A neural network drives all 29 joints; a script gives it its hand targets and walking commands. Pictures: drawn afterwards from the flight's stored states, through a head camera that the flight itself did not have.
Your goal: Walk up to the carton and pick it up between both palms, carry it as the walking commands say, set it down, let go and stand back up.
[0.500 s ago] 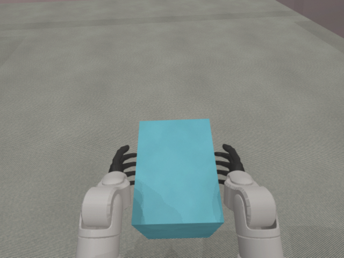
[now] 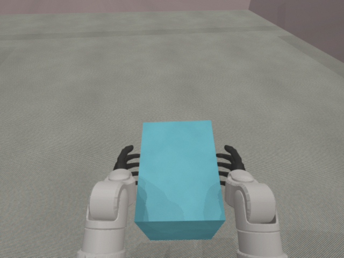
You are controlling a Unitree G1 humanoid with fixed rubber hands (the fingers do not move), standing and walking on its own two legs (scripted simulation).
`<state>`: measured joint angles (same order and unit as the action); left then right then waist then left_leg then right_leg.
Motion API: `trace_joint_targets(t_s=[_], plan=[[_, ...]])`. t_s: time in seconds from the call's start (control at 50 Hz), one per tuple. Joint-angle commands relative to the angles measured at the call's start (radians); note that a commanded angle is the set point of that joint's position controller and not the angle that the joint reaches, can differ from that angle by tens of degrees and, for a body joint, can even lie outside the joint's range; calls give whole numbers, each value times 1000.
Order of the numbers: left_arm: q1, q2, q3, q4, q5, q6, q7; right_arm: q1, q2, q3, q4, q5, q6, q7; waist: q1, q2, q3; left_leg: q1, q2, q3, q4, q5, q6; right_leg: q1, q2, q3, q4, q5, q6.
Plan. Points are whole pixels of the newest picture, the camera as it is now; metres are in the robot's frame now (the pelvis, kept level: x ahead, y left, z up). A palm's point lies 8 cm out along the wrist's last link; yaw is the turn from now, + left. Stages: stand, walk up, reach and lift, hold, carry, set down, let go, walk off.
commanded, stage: carry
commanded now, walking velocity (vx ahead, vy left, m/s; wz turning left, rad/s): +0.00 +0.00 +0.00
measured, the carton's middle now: (178, 184) +0.33 +0.00 +0.02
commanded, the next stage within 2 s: none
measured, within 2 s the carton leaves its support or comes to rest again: neither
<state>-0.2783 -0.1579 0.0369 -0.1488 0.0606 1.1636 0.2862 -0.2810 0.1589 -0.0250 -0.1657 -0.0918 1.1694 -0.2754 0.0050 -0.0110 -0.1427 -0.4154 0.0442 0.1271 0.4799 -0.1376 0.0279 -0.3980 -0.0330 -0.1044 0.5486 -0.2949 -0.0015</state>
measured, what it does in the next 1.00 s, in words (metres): stands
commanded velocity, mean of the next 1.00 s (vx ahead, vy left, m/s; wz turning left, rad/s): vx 0.00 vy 0.00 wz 0.00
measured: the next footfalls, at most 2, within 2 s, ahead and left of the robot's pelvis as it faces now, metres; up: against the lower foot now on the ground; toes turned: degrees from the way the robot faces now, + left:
none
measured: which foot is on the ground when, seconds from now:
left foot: down 0.00-1.00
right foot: down 0.00-1.00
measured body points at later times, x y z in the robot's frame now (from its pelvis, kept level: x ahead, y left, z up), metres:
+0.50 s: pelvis +0.02 -0.05 +0.00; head +0.02 -0.06 +0.45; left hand +0.33 +0.07 +0.08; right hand +0.31 -0.18 +0.08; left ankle +0.07 +0.11 -0.73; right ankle +0.04 -0.11 -0.73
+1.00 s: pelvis +0.03 -0.04 +0.00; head +0.02 -0.04 +0.45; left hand +0.34 +0.09 +0.08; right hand +0.33 -0.16 +0.09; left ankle +0.07 +0.11 -0.73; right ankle +0.04 -0.11 -0.73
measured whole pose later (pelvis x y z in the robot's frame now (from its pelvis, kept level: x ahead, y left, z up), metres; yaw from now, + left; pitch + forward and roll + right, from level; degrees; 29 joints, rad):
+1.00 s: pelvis +0.03 -0.04 +0.00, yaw +0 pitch +3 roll +1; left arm -0.27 -0.16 0.05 -0.13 0.08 1.14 0.25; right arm -0.25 0.15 0.00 -0.17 -0.10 1.15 -0.26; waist -0.02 0.00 -0.12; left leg -0.36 0.08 0.10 0.52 -0.20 -0.03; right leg -0.33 0.00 -0.13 0.55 -0.28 -0.06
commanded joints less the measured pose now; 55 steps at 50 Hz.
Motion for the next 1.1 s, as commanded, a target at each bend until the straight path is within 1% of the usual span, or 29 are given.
trace_joint_targets(t_s=[0.0,0.02,0.04,0.06,0.08,0.14,0.22,0.3,0.44,0.54,0.64,0.76,0.9,1.08], plan=[[-357,-1100,-442,-118,-283,-47,-206,-286,1042,394,-121,269,-52,198,-10,108,-228,70,183,-165,-174,-216,-30,143,-45,32,-114,59,-12],[-349,-1107,-435,-107,-276,-51,-208,-302,1045,405,-127,272,-55,202,-8,74,-227,64,165,-139,-139,-208,-39,152,-72,62,-147,59,-19],[-352,-1111,-428,-102,-270,-56,-211,-312,1054,416,-131,276,-57,206,-9,20,-227,49,139,-110,-79,-190,-45,146,-122,127,-187,26,-32],[-356,-1116,-421,-98,-265,-60,-214,-324,1065,430,-141,279,-59,207,-14,-32,-229,67,116,-96,-30,-137,-49,113,-158,177,-225,-7,-41],[-354,-1120,-416,-97,-261,-64,-217,-331,1074,440,-150,280,-62,209,-18,-42,-229,89,109,-93,-1,-98,-48,90,-168,185,-243,-10,-43],[-324,-1120,-402,-87,-250,-74,-224,-339,1088,459,-165,290,-69,213,-19,-31,-244,108,112,-102,7,-51,-45,99,-155,161,-231,55,-36],[-306,-1112,-393,-92,-240,-84,-230,-329,1096,481,-174,298,-76,219,-20,-39,-251,89,107,-98,21,-52,-52,142,-161,173,-218,122,-39],[-299,-1098,-392,-111,-236,-89,-233,-321,1093,493,-185,301,-80,221,-23,-35,-256,91,102,-92,28,-42,-54,164,-164,175,-201,179,-44],[-290,-1075,-404,-139,-243,-87,-236,-294,1076,489,-195,290,-82,217,-26,-22,-273,116,109,-94,25,-9,-49,192,-156,163,-147,298,-49],[-292,-1065,-415,-150,-250,-81,-236,-280,1061,476,-192,278,-81,211,-26,-10,-278,136,118,-100,19,23,-40,197,-147,148,-112,355,-51],[-297,-1059,-418,-149,-253,-74,-234,-278,1050,465,-183,270,-77,207,-24,1,-270,147,127,-107,9,48,-33,195,-134,133,-89,359,-55],[-307,-1057,-415,-138,-250,-70,-233,-286,1046,455,-167,265,-74,206,-22,12,-257,153,129,-112,-1,51,-28,187,-129,125,-83,319,-56],[-319,-1060,-406,-122,-247,-70,-233,-298,1050,447,-151,262,-74,207,-20,13,-247,159,127,-117,-14,43,-26,176,-127,121,-86,274,-54],[-334,-1062,-397,-96,-244,-81,-239,-311,1057,438,-126,254,-84,212,-16,10,-245,168,125,-120,-21,37,-25,168,-129,122,-89,248,-52]])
